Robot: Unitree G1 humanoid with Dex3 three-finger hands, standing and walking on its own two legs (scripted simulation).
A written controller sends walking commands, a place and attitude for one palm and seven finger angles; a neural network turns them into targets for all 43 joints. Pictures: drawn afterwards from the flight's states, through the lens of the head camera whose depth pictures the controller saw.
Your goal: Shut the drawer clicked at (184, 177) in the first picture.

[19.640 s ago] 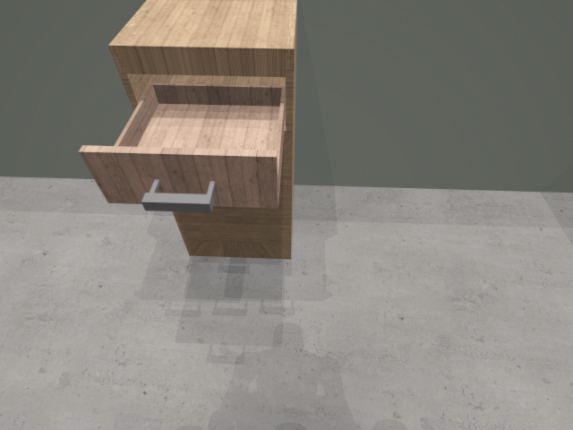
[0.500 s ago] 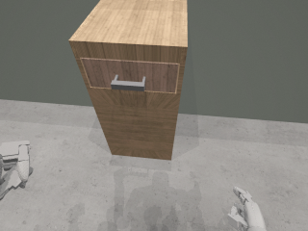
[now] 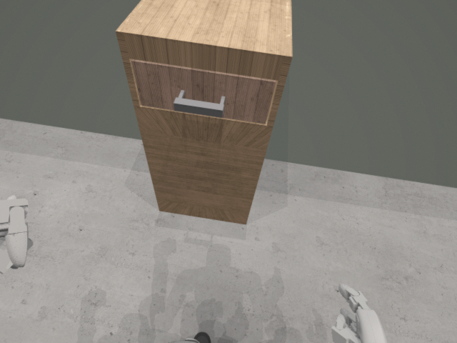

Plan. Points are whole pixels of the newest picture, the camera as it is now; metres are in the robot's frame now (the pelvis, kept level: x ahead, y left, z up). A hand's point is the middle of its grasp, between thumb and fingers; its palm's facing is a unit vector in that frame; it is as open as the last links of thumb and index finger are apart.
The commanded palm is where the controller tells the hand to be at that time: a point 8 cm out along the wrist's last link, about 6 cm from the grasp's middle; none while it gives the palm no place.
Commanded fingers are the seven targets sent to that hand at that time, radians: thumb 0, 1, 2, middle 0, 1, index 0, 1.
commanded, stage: step back with the hand held close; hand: left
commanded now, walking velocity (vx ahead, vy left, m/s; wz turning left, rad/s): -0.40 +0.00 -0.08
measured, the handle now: (200, 102) +0.71 +0.12 -0.03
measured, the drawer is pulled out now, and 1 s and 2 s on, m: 0.00 0.00 0.00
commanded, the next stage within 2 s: stop stepping back and stand still in 0.20 s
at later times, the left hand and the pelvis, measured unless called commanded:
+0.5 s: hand out of the picture +0.08 +0.23 +0.15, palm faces +0.32 -0.85 -0.42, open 3.2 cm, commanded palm +0.01 +0.27 +0.18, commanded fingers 0.00 0.90 0.90 -1.40 -1.60 -1.40 -1.60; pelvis -0.13 +0.00 -0.01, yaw -4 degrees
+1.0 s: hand out of the picture -0.05 +0.24 +0.17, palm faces +0.32 -0.84 -0.44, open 3.3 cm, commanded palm -0.10 +0.29 +0.18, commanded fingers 0.00 0.90 0.90 -1.40 -1.60 -1.40 -1.60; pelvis -0.23 +0.01 +0.00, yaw +0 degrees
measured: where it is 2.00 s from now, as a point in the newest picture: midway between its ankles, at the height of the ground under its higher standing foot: outside the picture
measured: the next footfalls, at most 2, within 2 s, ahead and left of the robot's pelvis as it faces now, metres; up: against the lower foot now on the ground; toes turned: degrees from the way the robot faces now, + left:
right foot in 0.04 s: -0.13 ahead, -0.12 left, +0.00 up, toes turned -1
left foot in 0.38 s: +0.01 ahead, +0.07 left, +0.00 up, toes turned -3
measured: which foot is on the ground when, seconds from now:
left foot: down 0.00-0.22, up 0.24-0.36, down 0.38-0.58, up 0.60-0.72, down 0.74-1.00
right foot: up 0.00-0.02, down 0.04-1.00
